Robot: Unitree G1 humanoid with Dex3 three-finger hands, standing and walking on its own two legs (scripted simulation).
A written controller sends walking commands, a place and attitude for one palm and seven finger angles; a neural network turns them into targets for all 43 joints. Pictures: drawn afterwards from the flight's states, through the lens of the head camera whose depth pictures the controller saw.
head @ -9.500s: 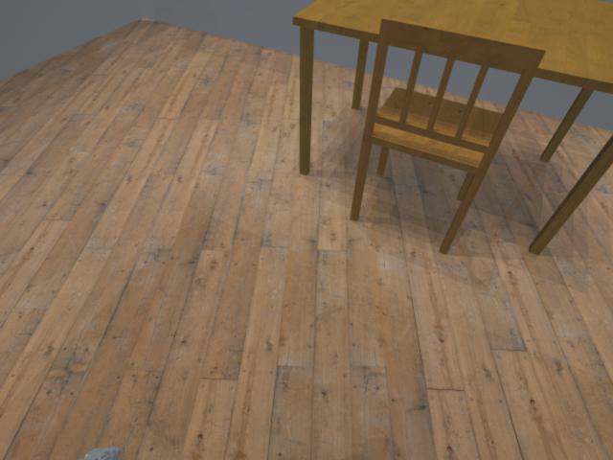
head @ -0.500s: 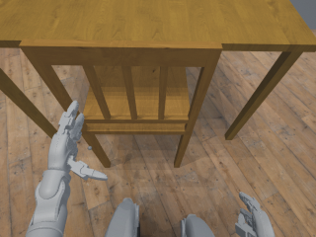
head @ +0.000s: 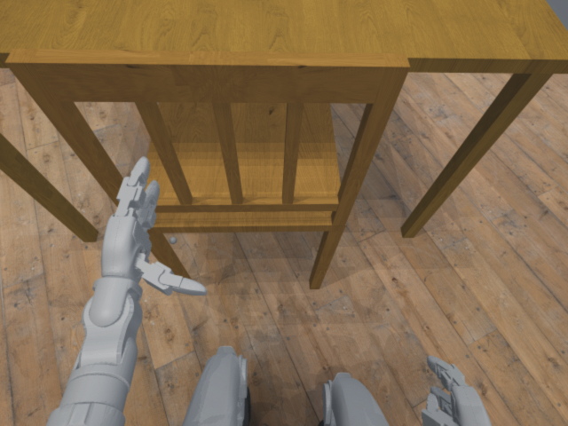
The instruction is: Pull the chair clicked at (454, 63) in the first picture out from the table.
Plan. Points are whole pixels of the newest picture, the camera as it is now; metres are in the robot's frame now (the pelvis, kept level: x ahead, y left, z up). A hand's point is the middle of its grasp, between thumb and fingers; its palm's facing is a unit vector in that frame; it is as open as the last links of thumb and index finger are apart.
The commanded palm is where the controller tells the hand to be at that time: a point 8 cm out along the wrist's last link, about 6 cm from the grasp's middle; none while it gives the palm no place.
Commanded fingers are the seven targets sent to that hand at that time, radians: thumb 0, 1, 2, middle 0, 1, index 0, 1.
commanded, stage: aim the fingers beside a spindle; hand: left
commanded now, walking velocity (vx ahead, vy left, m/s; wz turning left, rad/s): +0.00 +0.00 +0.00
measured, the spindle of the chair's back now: (230, 159) +0.50 +0.10 +0.02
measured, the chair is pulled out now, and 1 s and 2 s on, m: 0.00 0.00 -0.06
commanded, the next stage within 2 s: push the fingers through the gap in 0.54 s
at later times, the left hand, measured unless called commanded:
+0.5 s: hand (175, 244) +0.35 +0.16 +0.02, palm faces +0.04 -1.00 -0.05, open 16.9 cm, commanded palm +0.32 +0.21 +0.03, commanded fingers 0.00 -0.50 0.30 -0.06 -0.08 -0.06 -0.08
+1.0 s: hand (183, 225) +0.37 +0.15 +0.03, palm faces +0.03 -1.00 -0.06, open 16.9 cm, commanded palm +0.35 +0.21 +0.02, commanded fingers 0.00 -0.50 0.30 -0.06 -0.08 -0.06 -0.08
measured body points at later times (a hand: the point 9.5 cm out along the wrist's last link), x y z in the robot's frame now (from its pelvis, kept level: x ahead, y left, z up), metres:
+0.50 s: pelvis +0.00 +0.00 +0.00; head +0.11 +0.01 +0.44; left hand +0.34 +0.22 +0.03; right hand +0.16 -0.25 -0.11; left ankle +0.08 +0.12 -0.62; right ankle -0.01 -0.13 -0.62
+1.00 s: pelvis +0.00 -0.01 +0.00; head +0.11 -0.01 +0.43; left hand +0.37 +0.21 +0.03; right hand +0.14 -0.26 -0.12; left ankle +0.08 +0.12 -0.62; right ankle -0.01 -0.13 -0.62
